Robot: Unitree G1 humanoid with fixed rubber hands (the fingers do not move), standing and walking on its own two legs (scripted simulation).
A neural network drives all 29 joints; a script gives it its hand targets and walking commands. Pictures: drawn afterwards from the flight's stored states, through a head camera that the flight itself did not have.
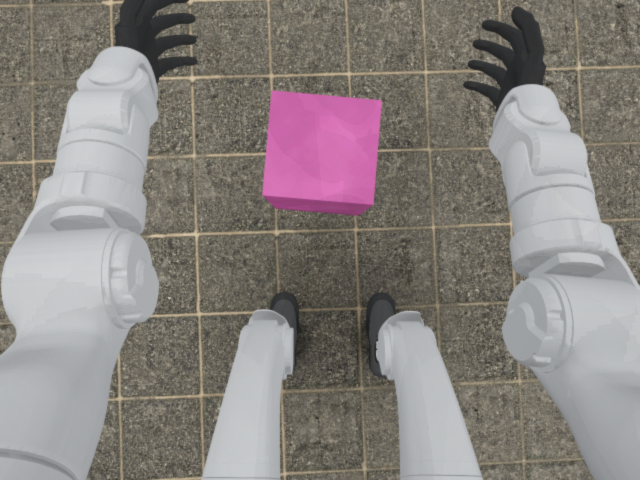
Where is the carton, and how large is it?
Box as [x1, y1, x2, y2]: [262, 90, 381, 215]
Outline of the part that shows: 272,90 262,195 276,208 358,215 372,205 381,100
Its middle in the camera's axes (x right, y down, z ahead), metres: +0.00 -0.16 +0.85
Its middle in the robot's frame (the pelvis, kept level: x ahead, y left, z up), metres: +0.54 +0.02 -0.52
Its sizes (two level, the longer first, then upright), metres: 0.210 0.200 0.250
